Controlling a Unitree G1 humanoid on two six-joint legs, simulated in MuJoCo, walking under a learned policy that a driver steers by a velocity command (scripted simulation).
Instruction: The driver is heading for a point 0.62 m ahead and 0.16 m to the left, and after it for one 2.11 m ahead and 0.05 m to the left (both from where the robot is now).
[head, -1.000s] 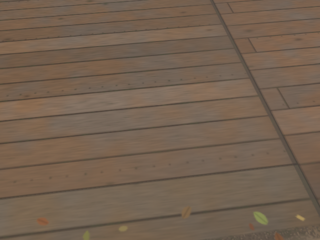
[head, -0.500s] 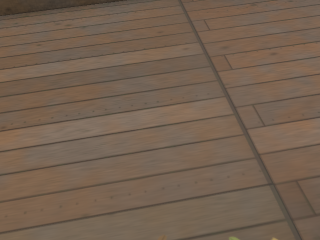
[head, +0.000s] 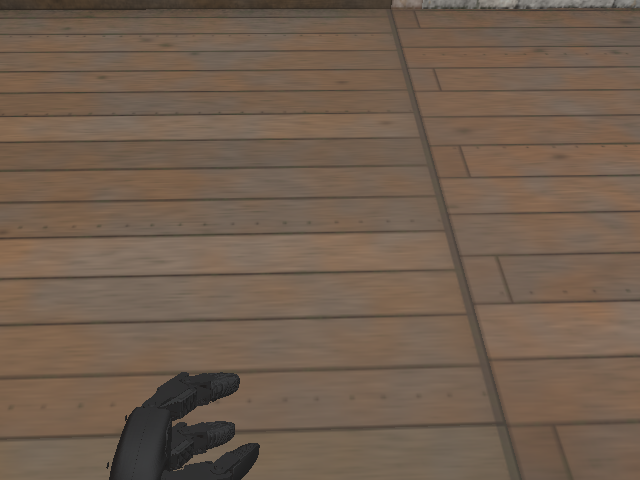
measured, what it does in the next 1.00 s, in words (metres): climbs, turning left: right foot, then left foot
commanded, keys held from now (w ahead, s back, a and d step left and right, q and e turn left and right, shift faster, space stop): w+q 0.62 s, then w+e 0.36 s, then e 0.02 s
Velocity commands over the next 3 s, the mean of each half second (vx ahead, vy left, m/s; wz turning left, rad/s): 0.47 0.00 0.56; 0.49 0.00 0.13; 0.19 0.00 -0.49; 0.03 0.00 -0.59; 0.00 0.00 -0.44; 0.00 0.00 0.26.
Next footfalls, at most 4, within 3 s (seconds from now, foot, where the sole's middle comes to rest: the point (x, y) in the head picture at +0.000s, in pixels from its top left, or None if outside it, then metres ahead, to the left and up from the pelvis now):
0.14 right None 0.07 -0.20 -0.75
0.66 left None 0.19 0.27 -0.75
1.00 right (146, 454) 0.56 0.28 -0.57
1.42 left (45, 360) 0.78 0.50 -0.57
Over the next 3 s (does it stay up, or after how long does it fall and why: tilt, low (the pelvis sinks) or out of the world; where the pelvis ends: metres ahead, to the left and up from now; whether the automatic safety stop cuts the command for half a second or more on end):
stays up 0.63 0.43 0.19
